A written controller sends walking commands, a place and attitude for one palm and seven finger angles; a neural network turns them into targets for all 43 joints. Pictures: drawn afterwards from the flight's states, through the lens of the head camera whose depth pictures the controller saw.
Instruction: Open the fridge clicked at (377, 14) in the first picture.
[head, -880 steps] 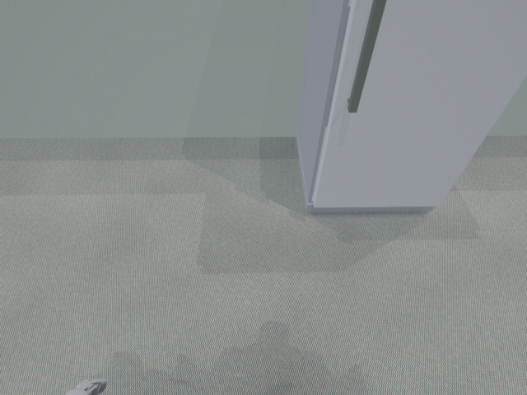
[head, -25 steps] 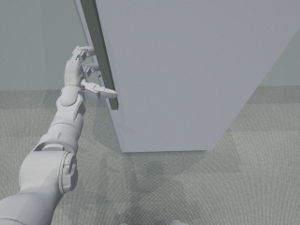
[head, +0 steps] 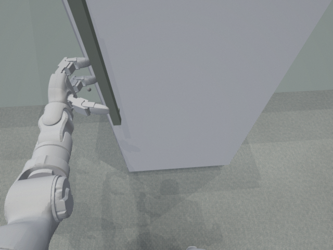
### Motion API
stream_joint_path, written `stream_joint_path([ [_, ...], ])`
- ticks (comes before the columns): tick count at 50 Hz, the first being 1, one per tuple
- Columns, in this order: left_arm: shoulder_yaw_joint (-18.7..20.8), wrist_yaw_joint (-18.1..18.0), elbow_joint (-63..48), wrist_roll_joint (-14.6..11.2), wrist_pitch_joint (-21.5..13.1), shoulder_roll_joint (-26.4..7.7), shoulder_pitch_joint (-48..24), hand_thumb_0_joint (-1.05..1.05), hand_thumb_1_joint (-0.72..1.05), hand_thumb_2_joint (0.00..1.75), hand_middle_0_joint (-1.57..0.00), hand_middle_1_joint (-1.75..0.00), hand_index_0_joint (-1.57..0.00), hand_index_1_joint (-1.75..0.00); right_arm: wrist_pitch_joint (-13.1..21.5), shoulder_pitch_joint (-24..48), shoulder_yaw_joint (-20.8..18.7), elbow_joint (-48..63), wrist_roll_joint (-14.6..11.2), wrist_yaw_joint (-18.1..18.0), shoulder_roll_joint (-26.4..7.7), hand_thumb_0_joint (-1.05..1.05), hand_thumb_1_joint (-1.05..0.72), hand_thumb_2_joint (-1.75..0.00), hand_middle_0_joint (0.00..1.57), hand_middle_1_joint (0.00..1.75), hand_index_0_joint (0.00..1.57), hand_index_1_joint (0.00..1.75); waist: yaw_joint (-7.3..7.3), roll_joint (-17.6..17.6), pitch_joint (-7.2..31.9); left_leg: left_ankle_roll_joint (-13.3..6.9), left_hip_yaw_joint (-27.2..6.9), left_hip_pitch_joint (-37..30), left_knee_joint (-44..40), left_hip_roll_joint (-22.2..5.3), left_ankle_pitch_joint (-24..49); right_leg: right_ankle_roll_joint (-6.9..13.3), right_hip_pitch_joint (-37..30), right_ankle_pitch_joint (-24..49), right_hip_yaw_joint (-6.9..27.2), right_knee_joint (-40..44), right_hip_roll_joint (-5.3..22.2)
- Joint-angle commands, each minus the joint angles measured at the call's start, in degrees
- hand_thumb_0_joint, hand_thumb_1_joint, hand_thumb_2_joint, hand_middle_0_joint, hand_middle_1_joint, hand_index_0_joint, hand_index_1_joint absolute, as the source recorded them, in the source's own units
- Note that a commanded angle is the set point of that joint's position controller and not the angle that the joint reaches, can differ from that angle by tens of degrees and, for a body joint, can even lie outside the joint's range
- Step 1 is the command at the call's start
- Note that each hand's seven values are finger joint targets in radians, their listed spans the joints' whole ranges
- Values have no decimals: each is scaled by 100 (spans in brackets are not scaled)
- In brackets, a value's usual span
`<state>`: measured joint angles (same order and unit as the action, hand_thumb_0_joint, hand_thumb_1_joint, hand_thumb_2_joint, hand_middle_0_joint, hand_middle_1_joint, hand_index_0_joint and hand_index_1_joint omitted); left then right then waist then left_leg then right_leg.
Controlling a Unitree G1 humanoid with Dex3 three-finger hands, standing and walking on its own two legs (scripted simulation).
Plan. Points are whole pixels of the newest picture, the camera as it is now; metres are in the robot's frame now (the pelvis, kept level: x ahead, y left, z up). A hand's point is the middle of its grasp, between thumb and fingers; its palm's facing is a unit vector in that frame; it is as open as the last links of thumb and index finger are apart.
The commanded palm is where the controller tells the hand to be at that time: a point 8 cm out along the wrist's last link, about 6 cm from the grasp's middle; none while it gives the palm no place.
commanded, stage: move the hooked fingers beside the handle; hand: left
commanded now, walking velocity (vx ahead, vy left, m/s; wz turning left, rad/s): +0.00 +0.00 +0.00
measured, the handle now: (103, 72) +0.54 +0.15 +0.11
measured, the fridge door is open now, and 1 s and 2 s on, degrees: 0 0 0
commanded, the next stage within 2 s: feel for the door with the fingertips in 1.70 s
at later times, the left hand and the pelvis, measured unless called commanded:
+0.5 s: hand (82, 88) +0.48 +0.19 +0.11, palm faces +0.04 -1.00 -0.01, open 14.0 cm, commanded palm +0.45 +0.24 +0.12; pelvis +0.00 +0.01 +0.00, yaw +0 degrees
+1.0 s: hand (76, 90) +0.47 +0.20 +0.11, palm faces +0.05 -1.00 -0.01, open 14.0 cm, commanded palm +0.44 +0.26 +0.12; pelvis +0.01 +0.02 +0.00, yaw +0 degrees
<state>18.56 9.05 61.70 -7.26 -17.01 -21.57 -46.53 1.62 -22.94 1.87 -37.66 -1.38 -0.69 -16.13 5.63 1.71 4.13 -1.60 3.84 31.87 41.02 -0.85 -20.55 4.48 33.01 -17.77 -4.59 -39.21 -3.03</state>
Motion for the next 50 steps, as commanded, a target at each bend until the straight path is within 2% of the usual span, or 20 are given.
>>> stream_joint_path([
  [1, 62, 98, -1174, -144, -366, -1269, -2961, 0, -50, 30, -30, -120, -30, -120, 247, -420, -309, 412, -34, -105, -848, 0, -90, -90, 20, 30, 20, 30, 130, -143, 1982, -140, -357, -437, -339, 190, 986, -334, -1422, 1846, 723, 469, 187],
  [3, 66, 92, -1301, -119, -404, -1304, -2961, 0, -50, 30, -30, -120, -30, -120, 261, -393, -296, 436, -26, -106, -825, 0, -90, -90, 20, 30, 20, 30, 68, 145, 2209, -126, -368, -561, -318, 205, 1127, -309, -1486, 1940, 731, 417, 192],
  [5, -129, 91, -1341, -108, -461, -1093, -2981, 0, -50, 30, -30, -120, -30, -120, 273, -424, -308, 432, -25, -99, -811, 0, -90, -90, 20, 30, 20, 30, 113, 83, 2264, -120, -426, -767, -306, 175, 1355, -291, -1347, 2020, 619, 358, 160],
  [7, -160, 60, -1059, -95, -409, -1042, -3013, 0, -50, 30, -30, -120, -30, -120, 280, -405, -285, 380, -28, -90, -831, 0, -90, -90, 20, 30, 20, 30, 164, 106, 2000, -100, -477, -712, -311, 171, 1191, -284, -1076, 1774, 586, 384, 151],
  [9, 51, 10, -845, -96, -349, -1254, -2950, 0, -50, 30, -30, -120, -30, -120, 281, -416, -291, 382, -15, -97, -874, 0, -90, -90, 20, 30, 20, 30, 133, -207, 1928, -110, -484, -487, -337, 173, 975, -297, -1136, 1582, 606, 417, 155],
  [13, 195, -42, -1064, 10, -432, -1515, -3134, 0, -50, 30, -30, -120, -30, -120, 291, -418, -274, 446, 12, -96, -862, 0, -90, -90, 20, 30, 20, 30, 68, 100, 2277, -105, -464, -555, -299, 194, 1201, -282, -1312, 1813, 640, 308, 165],
  [15, 401, -41, -1072, 22, -489, -1760, -2869, 0, -50, 30, -30, -120, -30, -120, 258, -465, -284, 495, 24, -98, -876, 0, -90, -90, 20, 30, 20, 30, -14, -84, 2462, -114, -464, -547, -258, 177, 1448, -280, -1518, 2078, 627, 231, 149],
  [16, 218, -1, -1066, 26, -491, -1561, -2909, 0, -50, 30, -30, -120, -30, -120, 258, -416, -261, 502, 6, -84, -842, 0, -90, -90, 20, 30, 20, 30, 29, 92, 2331, -102, -451, -569, -270, 177, 1444, -282, -1408, 2082, 624, 244, 146],
  [20, 229, 133, -961, -25, -409, -1542, -2779, 0, -50, 30, -30, -120, -30, -120, 206, -486, -291, 537, -6, -96, -880, 0, -90, -90, 20, 30, 20, 30, 54, -97, 2231, -112, -445, -583, -267, 150, 1530, -277, -1370, 2117, 574, 248, 132],
  [23, 146, 200, -1134, -78, -415, -1415, -2803, 0, -50, 30, -30, -120, -30, -120, 213, -498, -301, 502, -1, -94, -881, 0, -90, -90, 20, 30, 20, 30, 44, 265, 2279, -61, -518, -919, -269, 117, 1657, -243, -1093, 1985, 521, 268, 95],
  [24, 107, 208, -1154, -107, -412, -1361, -2854, 0, -50, 30, -30, -120, -30, -120, 211, -512, -306, 476, 2, -99, -880, 0, -90, -90, 20, 30, 20, 30, 97, 38, 2211, -73, -528, -888, -274, 102, 1689, -259, -1099, 2018, 499, 288, 88],
  [27, 66, 193, -1245, -126, -447, -1281, -2916, 0, -50, 30, -30, -120, -30, -120, 227, -529, -325, 425, 14, -98, -879, 0, -90, -90, 20, 30, 20, 30, 86, 279, 2307, -38, -586, -1095, -276, 92, 1761, -243, -957, 1914, 468, 271, 82],
  [28, 157, 170, -1147, -123, -429, -1361, -2765, 0, -50, 30, -30, -120, -30, -120, 226, -565, -326, 410, 21, -97, -898, 0, -90, -90, 20, 30, 20, 30, 50, 38, 2266, -36, -611, -1018, -293, 84, 1763, -243, -985, 1885, 439, 276, 74],
  [30, 156, 155, -1096, -109, -412, -1401, -2865, 0, -50, 30, -30, -120, -30, -120, 219, -586, -316, 399, 26, -102, -906, 0, -90, -90, 20, 30, 20, 30, 90, 0, 2121, -57, -599, -921, -292, 93, 1780, -242, -983, 1912, 440, 279, 81],
  [33, 119, 144, -1296, -60, -441, -1361, -2797, 0, -50, 30, -30, -120, -30, -120, 214, -545, -326, 416, 33, -79, -877, 0, -90, -90, 20, 30, 20, 30, 41, 318, 2338, -21, -592, -1120, -278, 97, 1944, -239, -987, 1998, 456, 253, 84],
  [39, 191, 148, -1153, -80, -384, -1393, -2529, 0, -50, 30, -30, -120, -30, -120, 176, -510, -312, 460, 32, -68, -889, 0, -90, -90, 20, 30, 20, 30, -11, 103, 2160, -31, -570, -965, -319, 97, 1910, -238, -1078, 2017, 446, 268, 77],
  [40, 301, 139, -1158, -58, -395, -1564, -2568, 0, -50, 30, -30, -120, -30, -120, 159, -545, -323, 465, 20, -86, -905, 0, -90, -90, 20, 30, 20, 30, 3, -69, 2119, -56, -569, -903, -310, 89, 1939, -238, -1126, 2052, 426, 261, 87],
  [42, 286, 153, -1336, -52, -423, -1540, -2611, 0, -50, 30, -30, -120, -30, -120, 154, -498, -315, 498, 28, -83, -883, 0, -90, -90, 20, 30, 20, 30, -30, 189, 2219, -39, -577, -1014, -310, 107, 1981, -233, -1128, 2093, 456, 245, 86],
  [48, 81, 283, -1470, -164, -402, -1285, -2480, 0, -50, 30, -30, -120, -30, -120, 156, -415, -325, 504, -6, -98, -856, 0, -90, -90, 20, 30, 20, 30, 11, 214, 2222, -32, -559, -1176, -287, 85, 2141, -248, -1113, 2208, 450, 285, 79],
  [50, 109, 306, -1382, -188, -350, -1329, -2430, 0, -50, 30, -30, -120, -30, -120, 147, -436, -328, 505, -12, -113, -885, 0, -90, -90, 20, 30, 20, 30, 28, 22, 2177, -54, -560, -1124, -289, 77, 2068, -248, -1109, 2140, 426, 291, 83],
])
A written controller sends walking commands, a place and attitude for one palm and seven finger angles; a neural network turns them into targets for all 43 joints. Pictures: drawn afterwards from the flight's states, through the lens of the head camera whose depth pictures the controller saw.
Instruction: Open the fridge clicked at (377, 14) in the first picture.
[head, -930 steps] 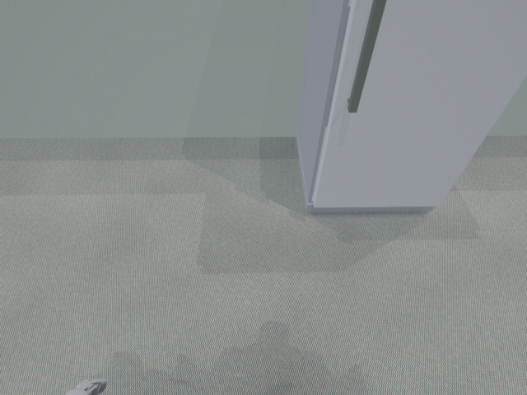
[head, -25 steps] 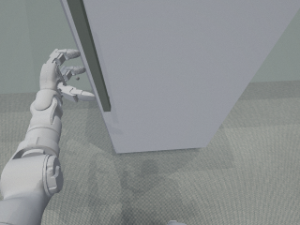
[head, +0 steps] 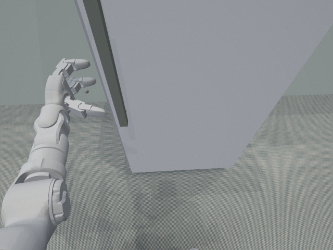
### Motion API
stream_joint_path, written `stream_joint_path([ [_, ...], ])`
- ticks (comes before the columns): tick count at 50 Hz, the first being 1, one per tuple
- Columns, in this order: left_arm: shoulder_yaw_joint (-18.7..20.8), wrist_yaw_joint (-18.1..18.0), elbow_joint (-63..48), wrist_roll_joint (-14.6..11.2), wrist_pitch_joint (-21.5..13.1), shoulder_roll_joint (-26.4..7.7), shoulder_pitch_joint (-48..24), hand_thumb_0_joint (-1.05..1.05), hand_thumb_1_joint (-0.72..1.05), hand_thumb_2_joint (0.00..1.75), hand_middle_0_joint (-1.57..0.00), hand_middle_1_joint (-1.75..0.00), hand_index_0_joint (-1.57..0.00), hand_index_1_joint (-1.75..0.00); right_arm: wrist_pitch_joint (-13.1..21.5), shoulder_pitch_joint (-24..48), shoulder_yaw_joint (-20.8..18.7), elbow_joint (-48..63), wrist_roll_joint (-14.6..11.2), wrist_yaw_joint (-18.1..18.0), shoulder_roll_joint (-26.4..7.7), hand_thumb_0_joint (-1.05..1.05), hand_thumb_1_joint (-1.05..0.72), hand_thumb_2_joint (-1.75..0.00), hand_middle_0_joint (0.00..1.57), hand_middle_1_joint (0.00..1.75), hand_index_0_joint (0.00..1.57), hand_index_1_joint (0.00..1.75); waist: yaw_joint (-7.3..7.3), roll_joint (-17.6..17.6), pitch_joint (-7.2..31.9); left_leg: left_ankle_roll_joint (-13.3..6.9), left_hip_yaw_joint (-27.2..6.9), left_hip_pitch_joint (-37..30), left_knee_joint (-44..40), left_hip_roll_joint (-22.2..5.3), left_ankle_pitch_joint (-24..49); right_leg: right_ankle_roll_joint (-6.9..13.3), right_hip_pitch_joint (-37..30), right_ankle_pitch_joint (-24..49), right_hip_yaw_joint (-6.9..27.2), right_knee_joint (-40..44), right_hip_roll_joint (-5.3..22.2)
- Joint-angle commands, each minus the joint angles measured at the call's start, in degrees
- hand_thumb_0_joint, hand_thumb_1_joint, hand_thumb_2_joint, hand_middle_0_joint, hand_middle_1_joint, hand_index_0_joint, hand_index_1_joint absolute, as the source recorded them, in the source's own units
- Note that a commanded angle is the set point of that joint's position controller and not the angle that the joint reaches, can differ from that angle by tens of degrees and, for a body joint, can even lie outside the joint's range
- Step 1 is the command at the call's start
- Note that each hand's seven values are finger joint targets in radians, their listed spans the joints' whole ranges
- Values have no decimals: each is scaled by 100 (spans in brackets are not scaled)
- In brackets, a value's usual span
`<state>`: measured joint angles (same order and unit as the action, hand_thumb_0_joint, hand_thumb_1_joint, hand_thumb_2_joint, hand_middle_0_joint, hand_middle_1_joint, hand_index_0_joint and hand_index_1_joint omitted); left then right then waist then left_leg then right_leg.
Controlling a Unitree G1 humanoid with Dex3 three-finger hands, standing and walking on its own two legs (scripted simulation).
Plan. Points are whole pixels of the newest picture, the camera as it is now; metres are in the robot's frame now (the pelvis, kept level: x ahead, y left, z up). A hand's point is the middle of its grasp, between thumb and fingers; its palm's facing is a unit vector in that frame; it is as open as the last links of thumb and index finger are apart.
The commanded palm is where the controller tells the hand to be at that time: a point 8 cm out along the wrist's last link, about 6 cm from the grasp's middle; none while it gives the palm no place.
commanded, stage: move the hooked fingers beside the handle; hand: left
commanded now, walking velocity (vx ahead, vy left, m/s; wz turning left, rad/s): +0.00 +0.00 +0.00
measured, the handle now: (113, 73) +0.54 +0.13 +0.11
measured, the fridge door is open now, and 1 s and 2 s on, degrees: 0 0 0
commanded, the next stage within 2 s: feel for the door with the fingertips in 0.70 s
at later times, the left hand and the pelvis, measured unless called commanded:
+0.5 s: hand (87, 91) +0.47 +0.18 +0.11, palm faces +0.03 -1.00 +0.00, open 14.0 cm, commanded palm +0.44 +0.24 +0.12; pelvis +0.00 +0.00 +0.00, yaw +0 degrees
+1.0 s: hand (89, 92) +0.46 +0.18 +0.11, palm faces +0.02 -1.00 +0.01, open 14.0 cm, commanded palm +0.43 +0.22 +0.12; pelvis +0.00 +0.00 +0.00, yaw +0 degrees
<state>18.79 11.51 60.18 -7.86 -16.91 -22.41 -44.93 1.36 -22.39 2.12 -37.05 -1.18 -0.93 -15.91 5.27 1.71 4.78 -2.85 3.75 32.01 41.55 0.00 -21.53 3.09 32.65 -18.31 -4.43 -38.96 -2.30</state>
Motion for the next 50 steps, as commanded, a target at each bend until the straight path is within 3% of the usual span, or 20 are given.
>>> stream_joint_path([
  [1, 109, 65, -1262, -135, -351, -1280, -2602, 0, -50, 30, -30, -120, -30, -120, 172, -456, -343, 429, -33, -92, -902, 0, -90, -90, 20, 30, 20, 30, 30, 147, 2073, 84, -572, -1104, -363, 8, 2107, -104, -1051, 2139, 413, 281, 16],
  [5, 94, 77, -1145, -135, -310, -1309, -2691, 0, -50, 30, -30, -120, -30, -120, 180, -425, -317, 435, -34, -113, -911, 0, -90, -90, 20, 30, 20, 30, 76, -9, 1870, 48, -545, -893, -378, 28, 1788, -102, -1044, 1984, 431, 315, 35],
  [6, 147, 67, -1131, -130, -313, -1403, -2793, 0, -50, 30, -30, -120, -30, -120, 187, -399, -302, 409, -37, -121, -904, 0, -90, -90, 20, 30, 20, 30, 86, 156, 1834, 55, -554, -861, -384, 39, 1681, -102, -999, 1916, 460, 326, 40],
  [10, 237, 76, -1206, -98, -398, -1577, -3067, 0, -50, 30, -30, -120, -30, -120, 225, -443, -311, 416, -21, -144, -916, 0, -90, -90, 20, 30, 20, 30, 111, 64, 2092, 37, -557, -856, -334, 48, 1652, -107, -1117, 1944, 494, 271, 52],
  [11, 283, 79, -1390, -85, -463, -1689, -3065, 0, -50, 30, -30, -120, -30, -120, 228, -428, -319, 412, -22, -142, -915, 0, -90, -90, 20, 30, 20, 30, 50, 261, 2384, 62, -576, -1006, -319, 52, 1809, -104, -1201, 2051, 512, 241, 54],
  [12, 151, 104, -1379, -79, -467, -1488, -2974, 0, -50, 30, -30, -120, -30, -120, 240, -414, -304, 435, -20, -133, -886, 0, -90, -90, 20, 30, 20, 30, 33, 530, 2459, 97, -593, -1202, -304, 50, 1988, -82, -1107, 2089, 481, 213, 47],
  [13, -32, 125, -1349, -105, -455, -1262, -3047, 0, -50, 30, -30, -120, -30, -120, 254, -417, -301, 407, -28, -122, -866, 0, -90, -90, 20, 30, 20, 30, 118, 507, 2351, 109, -621, -1303, -287, 24, 2073, -91, -952, 2079, 444, 231, 29],
  [15, 19, 145, -958, -145, -377, -1271, -2831, 0, -50, 30, -30, -120, -30, -120, 235, -480, -310, 366, -30, -126, -914, 0, -90, -90, 20, 30, 20, 30, 148, -13, 2080, 77, -632, -1053, -312, 7, 1967, -106, -927, 1998, 402, 272, 12],
  [17, 228, 134, -831, -132, -311, -1500, -2734, 0, -50, 30, -30, -120, -30, -120, 219, -468, -308, 366, -32, -127, -947, 0, -90, -90, 20, 30, 20, 30, 59, 47, 2018, 85, -614, -900, -355, 18, 1816, -95, -978, 1928, 419, 266, 25],
  [19, 2, 135, -942, -111, -275, -1236, -2877, 0, -50, 30, -30, -120, -30, -120, 227, -462, -309, 403, -18, -109, -920, 0, -90, -90, 20, 30, 20, 30, 134, 182, 2024, 76, -598, -932, -348, 29, 1758, -106, -888, 1878, 425, 283, 32],
  [22, 324, 77, -996, -76, -342, -1638, -2843, 0, -50, 30, -30, -120, -30, -120, 204, -507, -320, 403, -3, -110, -938, 0, -90, -90, 20, 30, 20, 30, 45, 98, 2169, 70, -580, -829, -323, 32, 1753, -104, -1065, 1937, 468, 248, 34],
  [24, 180, 69, -1149, -69, -400, -1450, -2920, 0, -50, 30, -30, -120, -30, -120, 220, -497, -322, 430, -3, -98, -906, 0, -90, -90, 20, 30, 20, 30, 62, 290, 2200, 89, -595, -994, -318, 24, 1895, -90, -990, 1983, 445, 226, 22],
  [27, 264, 28, -1241, -80, -444, -1516, -2848, 0, -50, 30, -30, -120, -30, -120, 217, -556, -352, 407, 0, -86, -922, 0, -90, -90, 20, 30, 20, 30, 28, 192, 2402, 100, -625, -1124, -298, 7, 2084, -97, -1056, 2081, 433, 210, 2],
  [35, 138, 23, -1187, -84, -353, -1315, -2607, 0, -50, 30, -30, -120, -30, -120, 190, -514, -346, 454, -17, -85, -900, 0, -90, -90, 20, 30, 20, 30, 45, 36, 2060, 51, -532, -931, -359, 15, 1917, -110, -1103, 2072, 439, 291, 11],
  [36, 304, 5, -1247, -87, -374, -1544, -2681, 0, -50, 30, -30, -120, -30, -120, 187, -505, -345, 405, -11, -92, -912, 0, -90, -90, 20, 30, 20, 30, 22, 86, 2098, 58, -541, -883, -366, 19, 1892, -111, -1171, 2098, 460, 285, 18],
  [38, 230, 23, -1144, -87, -337, -1442, -2611, 0, -50, 30, -30, -120, -30, -120, 194, -456, -323, 432, -22, -98, -894, 0, -90, -90, 20, 30, 20, 30, 40, 96, 1973, 47, -496, -778, -402, 39, 1647, -116, -1172, 1970, 485, 333, 28],
  [40, 384, 28, -1084, -75, -338, -1695, -2676, 0, -50, 30, -30, -120, -30, -120, 186, -494, -320, 416, -20, -122, -924, 0, -90, -90, 20, 30, 20, 30, 54, -126, 1961, 7, -474, -631, -381, 42, 1541, -130, -1285, 1970, 527, 337, 48],
  [43, 58, 93, -1281, -100, -372, -1307, -2838, 0, -50, 30, -30, -120, -30, -120, 232, -432, -314, 435, -31, -113, -870, 0, -90, -90, 20, 30, 20, 30, 98, 260, 2070, 40, -492, -853, -373, 48, 1602, -114, -1156, 1962, 517, 325, 45],
  [46, 96, 95, -1191, -185, -375, -1263, -2779, 0, -50, 30, -30, -120, -30, -120, 252, -479, -341, 374, -22, -115, -890, 0, -90, -90, 20, 30, 20, 30, 102, 50, 2135, 49, -547, -960, -322, 25, 1773, -120, -1075, 2031, 476, 311, 17],
  [50, -81, 8, -1258, -162, -332, -1026, -2790, 0, -50, 30, -30, -120, -30, -120, 273, -472, -344, 370, -9, -85, -876, 0, -90, -90, 20, 30, 20, 30, 109, 177, 2182, 68, -550, -1050, -314, 32, 1909, -111, -1000, 2054, 442, 285, 22],
])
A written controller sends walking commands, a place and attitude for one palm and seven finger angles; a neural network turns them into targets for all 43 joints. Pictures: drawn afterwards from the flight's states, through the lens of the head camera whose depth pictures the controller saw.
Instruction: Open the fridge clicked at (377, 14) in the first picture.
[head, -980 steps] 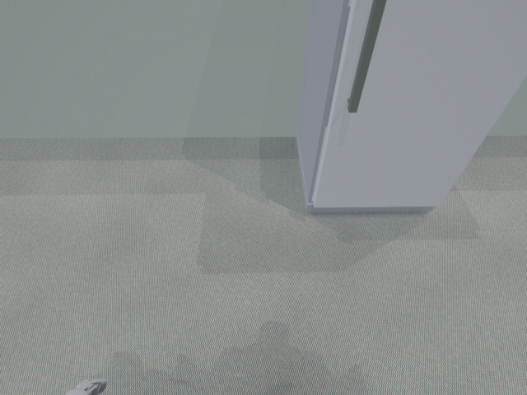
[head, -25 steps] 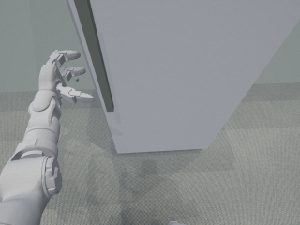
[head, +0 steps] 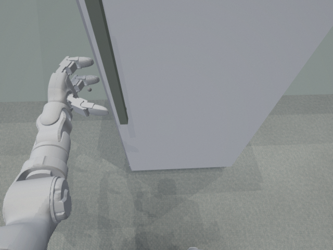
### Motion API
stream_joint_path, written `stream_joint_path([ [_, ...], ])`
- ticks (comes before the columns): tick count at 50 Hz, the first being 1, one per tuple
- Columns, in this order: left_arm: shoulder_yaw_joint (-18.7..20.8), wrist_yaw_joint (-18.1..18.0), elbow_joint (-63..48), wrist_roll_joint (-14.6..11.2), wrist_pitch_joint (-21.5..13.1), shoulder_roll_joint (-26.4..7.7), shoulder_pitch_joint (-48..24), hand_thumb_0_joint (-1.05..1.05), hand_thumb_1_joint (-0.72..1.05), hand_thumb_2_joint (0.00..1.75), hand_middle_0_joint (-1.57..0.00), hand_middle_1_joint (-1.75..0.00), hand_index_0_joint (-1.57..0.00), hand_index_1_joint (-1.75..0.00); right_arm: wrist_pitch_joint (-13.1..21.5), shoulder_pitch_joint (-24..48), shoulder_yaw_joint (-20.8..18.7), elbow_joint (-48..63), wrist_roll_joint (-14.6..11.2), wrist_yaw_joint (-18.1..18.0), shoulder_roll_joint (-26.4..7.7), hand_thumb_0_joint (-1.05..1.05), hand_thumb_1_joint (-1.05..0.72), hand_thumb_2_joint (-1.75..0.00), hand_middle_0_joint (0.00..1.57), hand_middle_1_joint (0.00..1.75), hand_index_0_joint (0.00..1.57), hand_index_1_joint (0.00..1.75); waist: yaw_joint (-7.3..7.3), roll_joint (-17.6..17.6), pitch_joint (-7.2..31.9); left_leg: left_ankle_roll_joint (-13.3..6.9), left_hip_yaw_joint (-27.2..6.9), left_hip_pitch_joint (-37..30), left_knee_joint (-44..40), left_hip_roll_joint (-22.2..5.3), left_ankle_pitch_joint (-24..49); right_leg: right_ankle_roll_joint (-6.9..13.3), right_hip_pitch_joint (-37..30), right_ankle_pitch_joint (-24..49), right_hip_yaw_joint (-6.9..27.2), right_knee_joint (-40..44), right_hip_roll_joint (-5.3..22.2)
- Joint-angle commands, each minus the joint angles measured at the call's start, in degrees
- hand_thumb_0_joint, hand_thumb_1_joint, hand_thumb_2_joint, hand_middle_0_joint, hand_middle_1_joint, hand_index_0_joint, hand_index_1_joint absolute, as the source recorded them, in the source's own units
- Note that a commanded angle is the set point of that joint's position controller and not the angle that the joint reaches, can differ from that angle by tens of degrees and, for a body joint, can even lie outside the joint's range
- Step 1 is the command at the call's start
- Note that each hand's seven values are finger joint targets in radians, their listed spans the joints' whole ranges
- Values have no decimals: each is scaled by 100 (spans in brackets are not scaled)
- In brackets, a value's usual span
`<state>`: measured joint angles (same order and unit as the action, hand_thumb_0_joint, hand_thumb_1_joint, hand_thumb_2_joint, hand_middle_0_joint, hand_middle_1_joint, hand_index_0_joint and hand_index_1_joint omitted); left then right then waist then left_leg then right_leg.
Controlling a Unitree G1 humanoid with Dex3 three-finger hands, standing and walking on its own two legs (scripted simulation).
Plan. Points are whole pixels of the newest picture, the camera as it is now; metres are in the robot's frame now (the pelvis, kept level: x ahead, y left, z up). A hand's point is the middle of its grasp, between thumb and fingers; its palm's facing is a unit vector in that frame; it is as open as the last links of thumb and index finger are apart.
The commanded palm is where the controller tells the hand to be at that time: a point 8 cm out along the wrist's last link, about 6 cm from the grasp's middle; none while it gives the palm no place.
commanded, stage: feel for the door with the fingertips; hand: left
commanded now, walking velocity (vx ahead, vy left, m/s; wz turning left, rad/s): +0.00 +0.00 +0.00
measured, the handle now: (113, 70) +0.54 +0.13 +0.11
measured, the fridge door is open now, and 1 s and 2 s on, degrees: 0 0 0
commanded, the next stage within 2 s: slide the fingers in behind the handle in 0.78 s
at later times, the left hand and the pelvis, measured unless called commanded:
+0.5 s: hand (100, 83) +0.48 +0.15 +0.12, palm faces +0.03 -1.00 -0.02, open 14.0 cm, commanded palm +0.46 +0.20 +0.12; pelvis +0.00 +0.00 +0.00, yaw +0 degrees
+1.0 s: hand (103, 80) +0.50 +0.15 +0.11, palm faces +0.03 -1.00 -0.02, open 13.8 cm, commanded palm +0.47 +0.20 +0.12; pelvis +0.00 -0.01 +0.00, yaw +0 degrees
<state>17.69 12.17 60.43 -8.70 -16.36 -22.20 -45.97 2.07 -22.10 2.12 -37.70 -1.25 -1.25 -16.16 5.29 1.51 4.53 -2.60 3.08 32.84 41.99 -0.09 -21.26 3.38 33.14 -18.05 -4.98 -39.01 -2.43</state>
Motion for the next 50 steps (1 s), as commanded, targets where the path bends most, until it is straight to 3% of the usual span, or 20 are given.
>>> stream_joint_path([
  [1, 37, -96, -1371, -76, -393, -1043, -2728, 0, -50, 30, -30, -120, -30, -120, 210, -486, -347, 420, -4, -36, -838, 0, -90, -90, 20, 30, 20, 30, 78, 177, 2245, 51, -500, -1123, -362, 45, 1916, -144, -1090, 2067, 502, 286, 36],
  [6, 6, -301, -1461, -28, -374, -891, -2450, 0, -50, 30, -30, -120, -30, -120, 194, -430, -366, 467, -2, 18, -812, 0, -90, -90, 20, 30, 20, 30, 16, 28, 2159, 62, -489, -1114, -384, 34, 2051, -139, -1151, 2168, 466, 278, 18],
  [8, -196, -393, -1603, 25, -373, -650, -2608, 0, -50, 30, -30, -120, -30, -120, 197, -376, -362, 478, 0, 38, -776, 0, -90, -90, 20, 30, 20, 30, 57, 284, 2138, 83, -486, -1233, -401, 43, 1964, -132, -1030, 2056, 465, 296, 23],
  [10, 3, -507, -1458, 61, -401, -921, -2838, 0, -50, 30, -30, -120, -30, -120, 183, -437, -370, 412, 12, 8, -811, 0, -90, -90, 20, 30, 20, 30, 97, -110, 2003, 61, -515, -1087, -422, 30, 1800, -142, -1052, 1927, 460, 323, 19],
  [14, 206, -618, -1276, 205, -473, -1221, -3018, 0, -50, 30, -30, -120, -30, -120, 201, -404, -317, 409, 36, -23, -790, 0, -90, -90, 20, 30, 20, 30, 45, 105, 2071, 54, -455, -896, -453, 79, 1556, -137, -1215, 1902, 551, 306, 49],
  [17, 78, -582, -1057, 224, -526, -1073, -3163, 0, -50, 30, -30, -120, -30, -120, 226, -465, -308, 358, 52, -16, -787, 0, -90, -90, 20, 30, 20, 30, 143, 75, 2110, 60, -484, -984, -403, 64, 1655, -141, -1093, 1932, 534, 283, 33],
  [18, 231, -559, -885, 219, -516, -1235, -2996, 0, -50, 30, -30, -120, -30, -120, 220, -492, -317, 352, 47, -22, -811, 0, -90, -90, 20, 30, 20, 30, 72, -8, 2149, 61, -466, -856, -401, 67, 1605, -135, -1195, 1935, 551, 272, 35],
  [19, 141, -512, -888, 204, -506, -1165, -3074, 0, -50, 30, -30, -120, -30, -120, 217, -498, -313, 365, 44, -21, -815, 0, -90, -90, 20, 30, 20, 30, 144, 7, 2194, 50, -445, -851, -402, 65, 1601, -151, -1209, 1979, 564, 283, 41],
  [22, 2, -420, -933, 155, -532, -948, -3118, 0, -50, 30, -30, -120, -30, -120, 230, -578, -339, 361, 48, 0, -812, 0, -90, -90, 20, 30, 20, 30, 148, 127, 2386, 71, -482, -1076, -358, 52, 1893, -142, -1131, 2124, 520, 232, 23],
  [25, -110, -376, -654, 135, -469, -803, -3211, 0, -50, 30, -30, -120, -30, -120, 211, -665, -350, 309, 47, 9, -842, 0, -90, -90, 20, 30, 20, 30, 253, -12, 2087, 56, -499, -998, -336, 38, 1851, -146, -898, 2008, 484, 265, 15],
  [29, 302, -473, -645, 194, -457, -1370, -3416, 0, -50, 30, -30, -120, -30, -120, 197, -716, -342, 284, 72, 4, -880, 0, -90, -90, 20, 30, 20, 30, 198, -61, 2161, 17, -441, -603, -344, 79, 1452, -166, -1112, 1864, 595, 295, 42],
  [31, 200, -501, -689, 278, -522, -1350, -3587, 0, -50, 30, -30, -120, -30, -120, 186, -758, -338, 270, 82, 7, -865, 0, -90, -90, 20, 30, 20, 30, 260, 157, 2173, 27, -474, -689, -310, 74, 1550, -160, -983, 1888, 583, 248, 39],
  [36, 315, -488, -784, 283, -622, -1503, -3593, 0, -50, 30, -30, -120, -30, -120, 176, -830, -356, 274, 95, 37, -878, 0, -90, -90, 20, 30, 20, 30, 240, 220, 2521, 33, -457, -803, -229, 62, 1812, -169, -1123, 2162, 601, 182, 20],
  [39, 203, -452, -675, 279, -570, -1356, -3648, 0, -50, 30, -30, -120, -30, -120, 164, -863, -361, 252, 88, 45, -882, 0, -90, -90, 20, 30, 20, 30, 299, 212, 2370, 30, -453, -795, -248, 57, 1722, -172, -1018, 2071, 586, 228, 8],
  [40, 293, -456, -672, 266, -572, -1476, -3677, 0, -50, 30, -30, -120, -30, -120, 155, -887, -369, 257, 89, 27, -896, 0, -90, -90, 20, 30, 20, 30, 314, 84, 2348, 2, -433, -737, -227, 56, 1716, -180, -1071, 2098, 599, 241, 11],
  [42, 287, -463, -753, 291, -583, -1489, -3691, 0, -50, 30, -30, -120, -30, -120, 156, -884, -367, 252, 89, 31, -888, 0, -90, -90, 20, 30, 20, 30, 272, 348, 2504, 27, -457, -860, -240, 65, 1759, -168, -1055, 2098, 604, 229, 12],
  [43, 121, -455, -752, 279, -575, -1279, -3715, 0, -50, 30, -30, -120, -30, -120, 170, -868, -354, 255, 86, 44, -870, 0, -90, -90, 20, 30, 20, 30, 312, 365, 2416, 33, -472, -894, -246, 62, 1755, -164, -957, 2044, 579, 243, 5],
  [45, 117, -477, -573, 248, -573, -1233, -3724, 0, -50, 30, -30, -120, -30, -120, 171, -912, -353, 226, 98, 41, -892, 0, -90, -90, 20, 30, 20, 30, 359, 226, 2219, 24, -486, -857, -246, 48, 1692, -158, -831, 1920, 551, 273, -6],
  [47, 105, -479, -649, 242, -606, -1203, -3646, 0, -50, 30, -30, -120, -30, -120, 189, -896, -371, 224, 100, 56, -890, 0, -90, -90, 20, 30, 20, 30, 319, 244, 2390, 35, -491, -905, -260, 48, 1641, -162, -895, 1897, 562, 267, -5],
  [50, 101, -464, -600, 232, -612, -1229, -3625, 0, -50, 30, -30, -120, -30, -120, 193, -889, -359, 232, 87, 56, -894, 0, -90, -90, 20, 30, 20, 30, 333, 110, 2265, 15, -462, -774, -255, 50, 1593, -165, -957, 1924, 578, 270, 3],
])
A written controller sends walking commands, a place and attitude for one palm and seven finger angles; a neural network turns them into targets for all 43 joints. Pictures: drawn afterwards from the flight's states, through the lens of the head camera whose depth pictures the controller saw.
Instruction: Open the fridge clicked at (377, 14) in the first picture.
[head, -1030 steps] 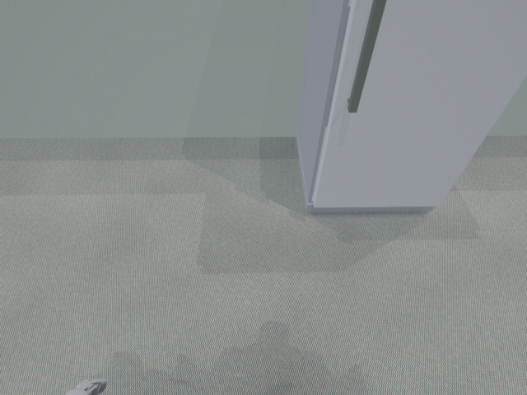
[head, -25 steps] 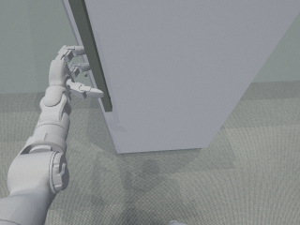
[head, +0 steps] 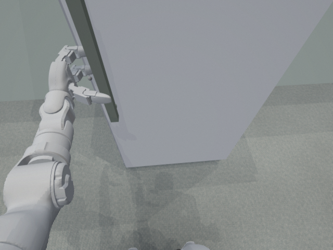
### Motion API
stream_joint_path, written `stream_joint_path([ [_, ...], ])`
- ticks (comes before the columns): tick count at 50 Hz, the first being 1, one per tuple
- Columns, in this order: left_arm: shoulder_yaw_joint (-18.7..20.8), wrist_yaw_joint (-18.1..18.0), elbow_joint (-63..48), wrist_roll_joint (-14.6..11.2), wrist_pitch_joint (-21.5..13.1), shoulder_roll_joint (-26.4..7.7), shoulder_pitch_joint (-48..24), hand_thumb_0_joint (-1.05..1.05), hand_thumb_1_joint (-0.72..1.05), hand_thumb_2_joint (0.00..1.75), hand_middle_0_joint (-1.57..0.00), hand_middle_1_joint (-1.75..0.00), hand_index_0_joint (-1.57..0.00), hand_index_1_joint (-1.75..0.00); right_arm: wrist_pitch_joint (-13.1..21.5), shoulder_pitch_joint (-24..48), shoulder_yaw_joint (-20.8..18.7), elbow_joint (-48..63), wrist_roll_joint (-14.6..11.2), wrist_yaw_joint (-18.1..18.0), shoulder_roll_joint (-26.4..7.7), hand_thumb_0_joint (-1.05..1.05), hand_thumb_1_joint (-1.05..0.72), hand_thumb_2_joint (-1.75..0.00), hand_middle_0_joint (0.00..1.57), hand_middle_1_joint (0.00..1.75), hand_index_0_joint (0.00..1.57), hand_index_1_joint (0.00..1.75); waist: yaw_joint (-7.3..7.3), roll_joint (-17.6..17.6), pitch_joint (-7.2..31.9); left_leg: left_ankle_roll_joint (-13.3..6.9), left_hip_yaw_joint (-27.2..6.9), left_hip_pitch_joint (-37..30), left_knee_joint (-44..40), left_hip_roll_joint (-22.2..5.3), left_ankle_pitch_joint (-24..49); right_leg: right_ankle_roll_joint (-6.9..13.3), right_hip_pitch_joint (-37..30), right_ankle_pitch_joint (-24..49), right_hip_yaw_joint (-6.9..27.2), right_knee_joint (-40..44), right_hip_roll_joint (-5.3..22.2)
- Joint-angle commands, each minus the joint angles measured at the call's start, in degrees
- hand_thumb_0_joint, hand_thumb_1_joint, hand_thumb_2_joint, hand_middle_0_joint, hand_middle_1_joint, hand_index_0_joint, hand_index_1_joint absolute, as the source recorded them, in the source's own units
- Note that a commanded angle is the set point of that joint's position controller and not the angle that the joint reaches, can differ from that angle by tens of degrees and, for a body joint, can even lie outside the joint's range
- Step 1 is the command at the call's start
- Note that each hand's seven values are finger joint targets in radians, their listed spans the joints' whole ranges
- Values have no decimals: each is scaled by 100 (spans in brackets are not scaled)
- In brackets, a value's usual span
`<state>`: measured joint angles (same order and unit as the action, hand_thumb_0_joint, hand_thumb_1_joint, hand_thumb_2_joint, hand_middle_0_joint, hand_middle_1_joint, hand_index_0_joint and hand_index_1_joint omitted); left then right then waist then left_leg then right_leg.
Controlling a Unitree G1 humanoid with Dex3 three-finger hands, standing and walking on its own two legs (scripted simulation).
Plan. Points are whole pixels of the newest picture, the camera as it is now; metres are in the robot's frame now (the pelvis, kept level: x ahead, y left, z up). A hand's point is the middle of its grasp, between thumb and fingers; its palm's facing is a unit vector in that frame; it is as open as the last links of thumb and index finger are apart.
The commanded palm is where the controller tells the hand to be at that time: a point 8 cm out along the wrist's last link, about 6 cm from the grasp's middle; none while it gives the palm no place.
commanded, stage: slide the fingers in behind the handle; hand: left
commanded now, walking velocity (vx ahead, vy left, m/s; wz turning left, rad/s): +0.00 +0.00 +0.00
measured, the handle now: (100, 67) +0.54 +0.14 +0.11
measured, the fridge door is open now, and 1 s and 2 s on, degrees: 0 0 0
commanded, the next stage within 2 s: grip the handle and tug to test in 1.70 s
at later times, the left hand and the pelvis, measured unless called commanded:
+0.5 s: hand (100, 80) +0.49 +0.13 +0.11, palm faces +0.02 -1.00 -0.01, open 14.0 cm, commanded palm +0.46 +0.19 +0.12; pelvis +0.01 +0.00 +0.00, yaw +0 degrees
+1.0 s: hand (107, 80) +0.49 +0.11 +0.12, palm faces +0.03 -1.00 -0.01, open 14.0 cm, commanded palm +0.46 +0.17 +0.12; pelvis +0.00 +0.00 +0.00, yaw +0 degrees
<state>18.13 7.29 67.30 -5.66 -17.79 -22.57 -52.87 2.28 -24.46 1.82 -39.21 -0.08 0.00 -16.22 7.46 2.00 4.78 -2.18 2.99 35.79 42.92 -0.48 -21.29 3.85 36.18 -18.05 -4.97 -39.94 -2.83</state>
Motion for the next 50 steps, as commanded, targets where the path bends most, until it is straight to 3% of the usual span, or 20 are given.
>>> stream_joint_path([
  [1, 80, 18, -1310, -68, -463, -1203, -2936, 0, -50, 30, -30, -120, -30, -120, 172, -619, -324, 377, -27, -61, -875, 0, -90, -90, 20, 30, 20, 30, 97, 155, 2235, -27, -446, -1025, -358, 103, 1531, -220, -1277, 1909, 602, 373, 48],
  [4, 304, 4, -1216, -32, -390, -1472, -2678, 0, -50, 30, -30, -120, -30, -120, 143, -604, -309, 449, -33, -64, -892, 0, -90, -90, 20, 30, 20, 30, -2, -31, 2232, -44, -398, -761, -384, 117, 1423, -226, -1511, 1946, 648, 359, 68],
  [8, -19, 36, -1293, -17, -357, -1085, -2744, 0, -50, 30, -30, -120, -30, -120, 134, -577, -311, 485, -43, -62, -856, 0, -90, -90, 20, 30, 20, 30, 89, 155, 2168, -21, -438, -1006, -377, 97, 1536, -213, -1217, 1891, 564, 339, 57],
  [11, 71, 21, -1447, -96, -374, -1075, -2616, 0, -50, 30, -30, -120, -30, -120, 138, -591, -340, 505, -42, -56, -844, 0, -90, -90, 20, 30, 20, 30, 3, 81, 2415, -16, -439, -1131, -347, 95, 1810, -212, -1385, 2141, 555, 298, 44],
  [15, -188, -39, -1692, -160, -395, -658, -2554, 0, -50, 30, -30, -120, -30, -120, 149, -554, -357, 521, -42, -18, -813, 0, -90, -90, 20, 30, 20, 30, -3, 93, 2403, 3, -476, -1424, -343, 74, 2061, -195, -1246, 2189, 486, 309, 19],
  [17, -66, -113, -1673, -162, -367, -743, -2414, 0, -50, 30, -30, -120, -30, -120, 136, -513, -359, 496, -41, -14, -815, 0, -90, -90, 20, 30, 20, 30, -62, 9, 2386, 11, -454, -1337, -374, 87, 1994, -205, -1353, 2213, 500, 320, 22],
  [19, -165, -197, -1625, -79, -334, -685, -2578, 0, -50, 30, -30, -120, -30, -120, 124, -484, -351, 465, -44, -18, -790, 0, -90, -90, 20, 30, 20, 30, 21, -35, 2116, -1, -442, -1223, -410, 87, 1844, -218, -1266, 2127, 498, 365, 36],
  [21, -129, -316, -1774, -27, -383, -726, -2710, 0, -50, 30, -30, -120, -30, -120, 128, -457, -342, 470, -25, -21, -777, 0, -90, -90, 20, 30, 20, 30, -23, 200, 2249, 10, -463, -1356, -404, 105, 1915, -196, -1247, 2115, 499, 331, 40],
  [22, -105, -359, -1704, -9, -385, -756, -2732, 0, -50, 30, -30, -120, -30, -120, 129, -475, -340, 446, -23, -23, -778, 0, -90, -90, 20, 30, 20, 30, 9, -53, 2190, 5, -481, -1308, -412, 93, 1882, -206, -1275, 2109, 490, 339, 33],
  [24, -3, -417, -1733, -7, -421, -832, -2654, 0, -50, 30, -30, -120, -30, -120, 138, -431, -337, 480, -11, -24, -774, 0, -90, -90, 20, 30, 20, 30, -42, -86, 2289, -12, -407, -1183, -415, 125, 1824, -216, -1492, 2221, 551, 337, 48],
  [26, -68, -411, -1870, 29, -493, -757, -2610, 0, -50, 30, -30, -120, -30, -120, 147, -426, -339, 496, -8, -10, -737, 0, -90, -90, 20, 30, 20, 30, -105, 214, 2502, 14, -410, -1360, -394, 131, 2115, -195, -1572, 2447, 549, 267, 54],
  [30, -13, -357, -1691, -21, -405, -679, -2056, 0, -50, 30, -30, -120, -30, -120, 109, -442, -370, 534, -21, 9, -752, 0, -90, -90, 20, 30, 20, 30, -163, -249, 2383, -15, -343, -1229, -405, 109, 2277, -215, -1762, 2711, 532, 293, 40],
  [32, -3, -317, -1716, -63, -319, -618, -1948, 0, -50, 30, -30, -120, -30, -120, 89, -388, -371, 569, -44, 17, -747, 0, -90, -90, 20, 30, 20, 30, -219, -184, 2302, -12, -300, -1141, -437, 132, 2168, -212, -1824, 2717, 547, 316, 56],
  [35, -214, -328, -1772, -53, -276, -489, -2335, 0, -50, 30, -30, -120, -30, -120, 67, -347, -354, 564, -65, -20, -737, 0, -90, -90, 20, 30, 20, 30, -51, -245, 1983, -43, -293, -1055, -493, 138, 1724, -229, -1638, 2353, 565, 438, 75],
  [36, -282, -346, -1862, -63, -306, -432, -2521, 0, -50, 30, -30, -120, -30, -120, 88, -298, -344, 539, -61, -25, -711, 0, -90, -90, 20, 30, 20, 30, -37, 35, 2001, -32, -300, -1112, -496, 150, 1616, -228, -1557, 2235, 600, 468, 79],
  [37, -101, -391, -1901, -66, -360, -618, -2574, 0, -50, 30, -30, -120, -30, -120, 101, -353, -359, 496, -47, -37, -728, 0, -90, -90, 20, 30, 20, 30, -66, -123, 2128, -32, -336, -1145, -481, 144, 1638, -218, -1629, 2230, 592, 442, 73],
  [40, -508, -412, -2058, -72, -490, -163, -2824, 0, -50, 30, -30, -120, -30, -120, 181, -331, -360, 480, -39, -32, -693, 0, -90, -90, 20, 30, 20, 30, 51, 38, 2250, -16, -379, -1446, -458, 134, 1763, -214, -1415, 2184, 551, 419, 62],
  [43, -473, -455, -1657, -63, -446, -167, -2652, 0, -50, 30, -30, -120, -30, -120, 203, -340, -340, 386, -35, -22, -711, 0, -90, -90, 20, 30, 20, 30, 35, -167, 2133, -5, -406, -1285, -474, 136, 1643, -221, -1386, 2083, 535, 433, 61],
  [45, -208, -516, -1441, -7, -410, -514, -2658, 0, -50, 30, -30, -120, -30, -120, 186, -383, -346, 358, -31, -44, -754, 0, -90, -90, 20, 30, 20, 30, -10, -285, 1999, -25, -382, -1014, -507, 157, 1438, -223, -1486, 1987, 575, 455, 83],
  [50, -197, -555, -1509, 53, -460, -528, -2638, 0, -50, 30, -30, -120, -30, -120, 199, -362, -335, 430, -10, -12, -732, 0, -90, -90, 20, 30, 20, 30, -29, -232, 2233, -47, -322, -936, -459, 182, 1460, -236, -1696, 2157, 654, 425, 99],
])
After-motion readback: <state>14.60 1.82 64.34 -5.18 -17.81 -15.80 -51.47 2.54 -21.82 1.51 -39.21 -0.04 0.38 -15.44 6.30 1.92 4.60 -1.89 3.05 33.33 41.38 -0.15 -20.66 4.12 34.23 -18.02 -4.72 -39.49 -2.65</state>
